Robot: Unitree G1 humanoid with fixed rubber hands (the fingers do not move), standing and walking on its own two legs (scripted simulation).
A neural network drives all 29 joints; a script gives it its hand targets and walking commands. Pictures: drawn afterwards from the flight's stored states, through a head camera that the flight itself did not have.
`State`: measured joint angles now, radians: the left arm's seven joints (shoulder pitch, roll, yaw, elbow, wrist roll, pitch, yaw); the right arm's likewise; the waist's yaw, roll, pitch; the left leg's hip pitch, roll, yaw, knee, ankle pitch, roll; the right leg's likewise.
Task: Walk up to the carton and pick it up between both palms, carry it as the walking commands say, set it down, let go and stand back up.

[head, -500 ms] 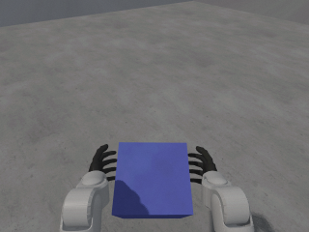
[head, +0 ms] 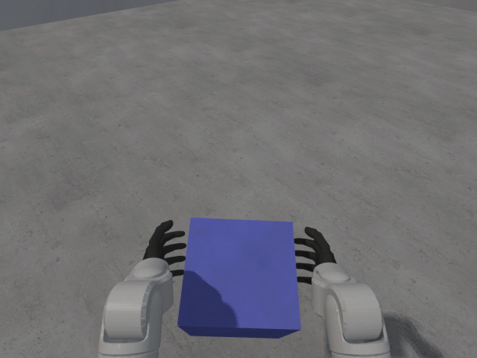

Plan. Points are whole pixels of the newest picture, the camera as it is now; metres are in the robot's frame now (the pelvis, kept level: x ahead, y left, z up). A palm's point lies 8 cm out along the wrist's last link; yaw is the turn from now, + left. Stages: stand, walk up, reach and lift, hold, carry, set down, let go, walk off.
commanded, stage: carry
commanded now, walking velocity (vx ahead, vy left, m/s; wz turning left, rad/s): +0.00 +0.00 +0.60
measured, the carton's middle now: (238, 282) +0.29 +0.01 -0.02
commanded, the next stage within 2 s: none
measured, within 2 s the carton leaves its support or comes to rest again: neither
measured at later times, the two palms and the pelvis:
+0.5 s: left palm (127, 285) +0.23 +0.17 +0.08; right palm (296, 264) +0.27 -0.08 +0.07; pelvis +0.00 -0.01 -0.01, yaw +10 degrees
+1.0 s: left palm (65, 330) +0.17 +0.23 +0.09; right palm (246, 257) +0.28 -0.01 +0.07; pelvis -0.01 -0.03 +0.00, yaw +27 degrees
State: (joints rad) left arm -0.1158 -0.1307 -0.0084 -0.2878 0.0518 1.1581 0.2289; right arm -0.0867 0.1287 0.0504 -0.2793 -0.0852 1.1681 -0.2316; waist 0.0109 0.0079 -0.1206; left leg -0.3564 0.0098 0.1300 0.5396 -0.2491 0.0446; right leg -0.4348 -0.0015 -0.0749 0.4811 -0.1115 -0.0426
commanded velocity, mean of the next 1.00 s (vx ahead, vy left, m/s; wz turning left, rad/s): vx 0.00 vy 0.00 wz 0.60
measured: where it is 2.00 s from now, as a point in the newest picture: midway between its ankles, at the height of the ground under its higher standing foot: outside the picture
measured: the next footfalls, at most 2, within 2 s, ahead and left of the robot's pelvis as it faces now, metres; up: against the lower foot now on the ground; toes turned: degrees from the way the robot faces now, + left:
right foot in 1.10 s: +0.06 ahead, -0.16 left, +0.00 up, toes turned +25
left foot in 1.40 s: -0.03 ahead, +0.07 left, +0.00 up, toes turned +51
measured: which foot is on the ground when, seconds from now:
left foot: down 0.00-1.00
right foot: down 0.00-0.76, up 0.78-1.00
